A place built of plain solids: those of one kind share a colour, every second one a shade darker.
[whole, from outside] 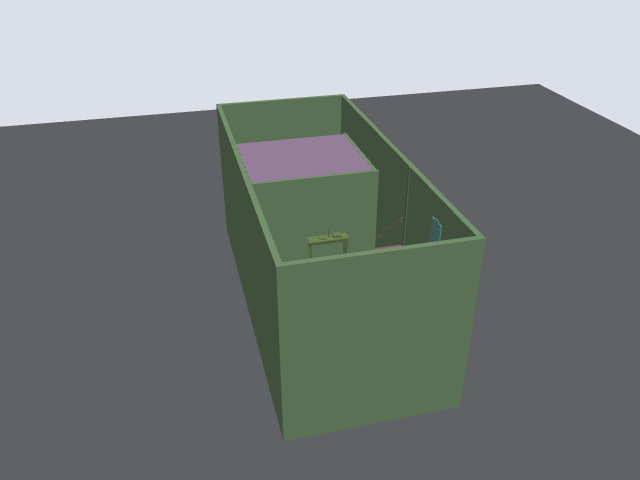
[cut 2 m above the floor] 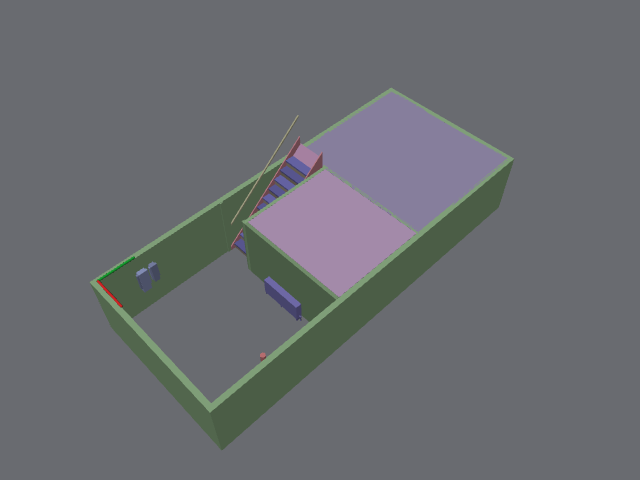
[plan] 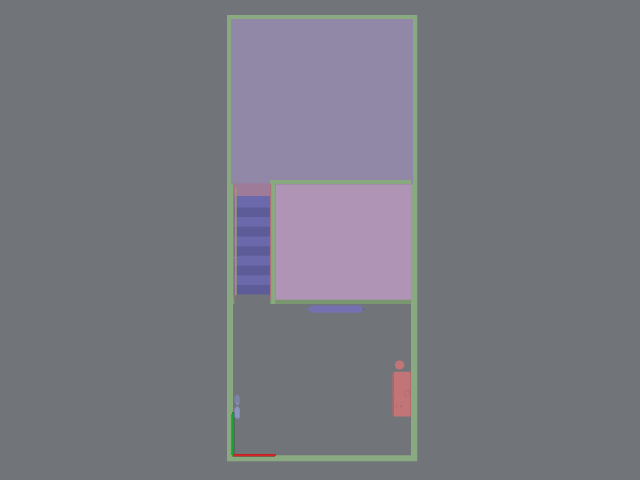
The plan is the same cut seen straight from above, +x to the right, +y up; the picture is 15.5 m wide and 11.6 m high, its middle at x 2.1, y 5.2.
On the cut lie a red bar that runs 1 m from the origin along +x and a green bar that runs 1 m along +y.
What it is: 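A farmhouse's boxed stair, a dwelling of no particular year; the kitchen below, the upper room 2.44 m above it, and between them a joiner's timber flight of 12 risers of about 0.204 m on goings of about 0.234 m, 0.86 m clear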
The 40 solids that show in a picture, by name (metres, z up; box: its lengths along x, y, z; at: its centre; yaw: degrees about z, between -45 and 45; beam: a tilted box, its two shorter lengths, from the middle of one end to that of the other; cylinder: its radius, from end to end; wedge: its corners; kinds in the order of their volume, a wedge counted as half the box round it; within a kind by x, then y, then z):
{
 "beside_box_1": {"box": [3.28, 2.8, 5.0], "at": [2.66, 5.15, 2.45]},
 "upper_1": {"box": [4.4, 3.99, 2.49], "at": [2.15, 8.55, 1.2]},
 "wall_1": {"box": [0.15, 10.79, 5.0], "at": [-0.07, 5.25, 2.45]},
 "wall_2": {"box": [0.032, 0.1, 2.55], "at": [0.02, 3.71, 1.23]},
 "wall_3": {"box": [0.032, 0.1, 5.0], "at": [0.02, 6.6, 2.45]},
 "wall_4": {"box": [0.1, 3.0, 5.0], "at": [0.97, 5.15, 2.45]},
 "wall_5": {"box": [4.6, 0.15, 5.0], "at": [2.15, -0.07, 2.45]},
 "wall_6": {"box": [4.6, 0.15, 5.0], "at": [2.15, 10.56, 2.45]},
 "wall_7": {"box": [3.41, 0.1, 2.55], "at": [2.6, 3.71, 1.23]},
 "wall_8": {"box": [3.41, 0.1, 5.0], "at": [2.6, 6.6, 2.45]},
 "wall_9": {"box": [0.15, 10.79, 5.0], "at": [4.38, 5.25, 2.45]},
 "carriage_1": {"wedge": [[0.03, 3.93, -0.05], [0.03, 3.93, 0.0], [0.03, 6.57, -0.05], [0.03, 6.57, 2.3], [0.9, 3.93, -0.05], [0.9, 3.93, 0.0], [0.9, 6.57, -0.05], [0.9, 6.57, 2.3]]},
 "string_1": {"wedge": [[0.0, 3.76, -0.05], [0.0, 3.76, 0.13], [0.0, 6.55, -0.05], [0.0, 6.55, 2.56], [0.03, 3.76, -0.05], [0.03, 3.76, 0.13], [0.03, 6.55, -0.05], [0.03, 6.55, 2.56]]},
 "string_2": {"wedge": [[0.89, 3.76, -0.05], [0.89, 3.76, 0.13], [0.89, 6.55, -0.05], [0.89, 6.55, 2.56], [0.92, 3.76, -0.05], [0.92, 3.76, 0.13], [0.92, 6.55, -0.05], [0.92, 6.55, 2.56]]},
 "rail_1": {"wedge": [[0.05, 3.86, 1.03], [0.05, 3.86, 1.09], [0.05, 6.48, 3.31], [0.05, 6.48, 3.37], [0.09, 3.86, 1.03], [0.09, 3.86, 1.09], [0.09, 6.48, 3.31], [0.09, 6.48, 3.37]]},
 "radiator_1": {"box": [1.25, 0.18, 0.54], "at": [2.5, 3.53, 0.36]},
 "tread_1": {"wedge": [[0.02, 3.88, 0.14], [0.02, 3.88, 0.2], [0.02, 4.16, 0.14], [0.02, 4.16, 0.2], [0.9, 3.88, 0.14], [0.9, 3.88, 0.2], [0.9, 4.16, 0.14], [0.9, 4.16, 0.2]]},
 "tread_2": {"wedge": [[0.02, 4.12, 0.35], [0.02, 4.12, 0.4], [0.02, 4.4, 0.35], [0.02, 4.4, 0.4], [0.9, 4.12, 0.35], [0.9, 4.12, 0.4], [0.9, 4.4, 0.35], [0.9, 4.4, 0.4]]},
 "tread_3": {"wedge": [[0.02, 4.35, 0.55], [0.02, 4.35, 0.61], [0.02, 4.63, 0.55], [0.02, 4.63, 0.61], [0.9, 4.35, 0.55], [0.9, 4.35, 0.61], [0.9, 4.63, 0.55], [0.9, 4.63, 0.61]]},
 "tread_4": {"wedge": [[0.02, 4.58, 0.75], [0.02, 4.58, 0.81], [0.02, 4.87, 0.75], [0.02, 4.87, 0.81], [0.9, 4.58, 0.75], [0.9, 4.58, 0.81], [0.9, 4.87, 0.75], [0.9, 4.87, 0.81]]},
 "tread_5": {"wedge": [[0.02, 4.82, 0.96], [0.02, 4.82, 1.01], [0.02, 5.1, 0.96], [0.02, 5.1, 1.01], [0.9, 4.82, 0.96], [0.9, 4.82, 1.01], [0.9, 5.1, 0.96], [0.9, 5.1, 1.01]]},
 "tread_6": {"wedge": [[0.02, 5.05, 1.16], [0.02, 5.05, 1.22], [0.02, 5.33, 1.16], [0.02, 5.33, 1.22], [0.9, 5.05, 1.16], [0.9, 5.05, 1.22], [0.9, 5.33, 1.16], [0.9, 5.33, 1.22]]},
 "tread_7": {"wedge": [[0.02, 5.29, 1.36], [0.02, 5.29, 1.42], [0.02, 5.57, 1.36], [0.02, 5.57, 1.42], [0.9, 5.29, 1.36], [0.9, 5.29, 1.42], [0.9, 5.57, 1.36], [0.9, 5.57, 1.42]]},
 "tread_8": {"wedge": [[0.02, 5.52, 1.57], [0.02, 5.52, 1.62], [0.02, 5.8, 1.57], [0.02, 5.8, 1.62], [0.9, 5.52, 1.57], [0.9, 5.52, 1.62], [0.9, 5.8, 1.57], [0.9, 5.8, 1.62]]},
 "tread_9": {"wedge": [[0.02, 5.75, 1.77], [0.02, 5.75, 1.83], [0.02, 6.03, 1.77], [0.02, 6.03, 1.83], [0.9, 5.75, 1.77], [0.9, 5.75, 1.83], [0.9, 6.03, 1.77], [0.9, 6.03, 1.83]]},
 "tread_10": {"wedge": [[0.02, 5.99, 1.98], [0.02, 5.99, 2.03], [0.02, 6.27, 1.98], [0.02, 6.27, 2.03], [0.9, 5.99, 1.98], [0.9, 5.99, 2.03], [0.9, 6.27, 1.98], [0.9, 6.27, 2.03]]},
 "riser_1": {"wedge": [[0.02, 5.77, 1.59], [0.02, 5.77, 1.78], [0.02, 6.03, 1.71], [0.02, 6.03, 1.78], [0.9, 5.77, 1.59], [0.9, 5.77, 1.78], [0.9, 6.03, 1.71], [0.9, 6.03, 1.78]]},
 "riser_2": {"wedge": [[0.02, 6.0, 1.8], [0.02, 6.0, 1.99], [0.02, 6.27, 1.92], [0.02, 6.27, 1.99], [0.9, 6.0, 1.8], [0.9, 6.0, 1.99], [0.9, 6.27, 1.92], [0.9, 6.27, 1.99]]},
 "hall_table_1": {"box": [0.22, 0.17, 0.08], "at": [2.08, 6.81, 3.24]},
 "hall_table_2": {"box": [1.06, 0.27, 0.1], "at": [2.34, 6.8, 3.13]},
 "hall_table_3": {"box": [1.13, 0.32, 0.022], "at": [2.34, 6.81, 3.19]},
 "kitchen_range_1": {"box": [0.02, 0.99, 0.02], "at": [3.85, 1.48, 0.77]},
 "kitchen_range_2": {"cylinder": 0.11, "from": [4.02, 2.18, 0.0], "to": [4.02, 2.18, 0.28]},
 "kitchen_range_3": {"cylinder": 0.1, "from": [4.06, 1.18, 0.82], "to": [4.06, 1.18, 0.95]},
 "kitchen_range_4": {"box": [0.42, 1.09, 0.035], "at": [4.09, 1.48, 0.8]},
 "kitchen_range_5": {"box": [0.024, 1.09, 0.22], "at": [4.29, 1.48, 0.93]},
 "coat_pegs_1": {"box": [0.13, 0.23, 0.73], "at": [0.1, 1.02, 1.19]},
 "coat_pegs_2": {"box": [0.13, 0.15, 0.61], "at": [0.1, 1.34, 1.26]},
 "wall_mirror_1": {"box": [0.034, 0.52, 0.69], "at": [0.02, 8.58, 3.97]},
 "landing_nose_1": {"wedge": [[0.02, 6.46, 2.39], [0.02, 6.46, 2.44], [0.02, 6.57, 2.39], [0.02, 6.57, 2.44], [0.9, 6.46, 2.39], [0.9, 6.46, 2.44], [0.9, 6.57, 2.39], [0.9, 6.57, 2.44]]}
}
